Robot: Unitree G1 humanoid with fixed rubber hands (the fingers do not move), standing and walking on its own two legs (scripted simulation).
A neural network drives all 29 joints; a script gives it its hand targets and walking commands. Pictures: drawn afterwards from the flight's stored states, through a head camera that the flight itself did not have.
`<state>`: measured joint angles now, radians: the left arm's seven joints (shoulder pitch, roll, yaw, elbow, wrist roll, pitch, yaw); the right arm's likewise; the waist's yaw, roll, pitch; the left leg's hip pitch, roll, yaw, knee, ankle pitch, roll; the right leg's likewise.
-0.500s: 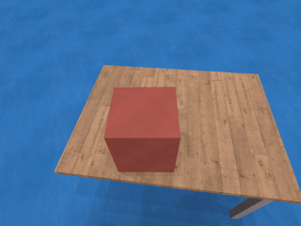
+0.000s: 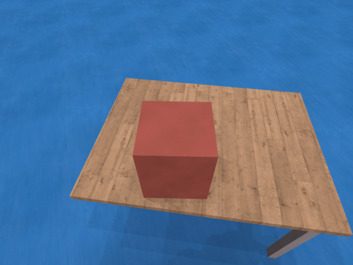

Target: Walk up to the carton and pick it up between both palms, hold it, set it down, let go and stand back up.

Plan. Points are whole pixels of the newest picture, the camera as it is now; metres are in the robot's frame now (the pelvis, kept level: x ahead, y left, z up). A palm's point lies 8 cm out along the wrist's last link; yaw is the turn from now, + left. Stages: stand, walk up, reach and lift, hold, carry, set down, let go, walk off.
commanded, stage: walk up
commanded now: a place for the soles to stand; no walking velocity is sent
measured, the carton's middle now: (176, 152) +0.46 +0.02 -0.09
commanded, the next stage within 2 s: reach and lift in 1.26 s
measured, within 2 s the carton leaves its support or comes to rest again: neither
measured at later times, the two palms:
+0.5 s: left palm out of the picture +0.01 +0.25 -0.14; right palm out of the picture +0.02 -0.24 -0.14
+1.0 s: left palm out of the picture +0.03 +0.26 -0.13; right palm out of the picture +0.04 -0.25 -0.14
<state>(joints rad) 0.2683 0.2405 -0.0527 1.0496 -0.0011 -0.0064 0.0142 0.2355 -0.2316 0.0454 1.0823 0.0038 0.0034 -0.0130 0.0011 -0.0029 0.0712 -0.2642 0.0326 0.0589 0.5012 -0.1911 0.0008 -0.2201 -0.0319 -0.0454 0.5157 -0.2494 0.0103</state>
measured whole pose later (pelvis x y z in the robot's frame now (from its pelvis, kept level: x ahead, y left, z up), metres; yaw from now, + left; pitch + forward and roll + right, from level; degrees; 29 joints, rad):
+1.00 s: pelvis -0.01 +0.01 -0.01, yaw -1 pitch -2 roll +0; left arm 0.26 0.25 -0.03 0.95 0.01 0.00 0.03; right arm 0.19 -0.27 0.00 0.98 -0.01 0.04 0.00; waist 0.00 0.02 0.08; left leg -0.33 0.02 0.07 0.58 -0.21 0.02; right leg -0.30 -0.04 -0.01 0.61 -0.27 0.03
